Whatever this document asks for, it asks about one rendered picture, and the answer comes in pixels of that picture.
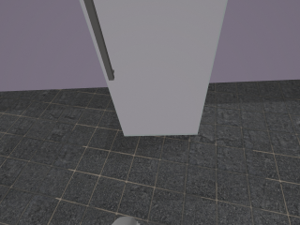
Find fridge door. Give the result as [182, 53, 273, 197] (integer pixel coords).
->
[80, 0, 226, 135]

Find handle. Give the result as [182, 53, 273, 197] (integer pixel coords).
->
[83, 0, 114, 81]

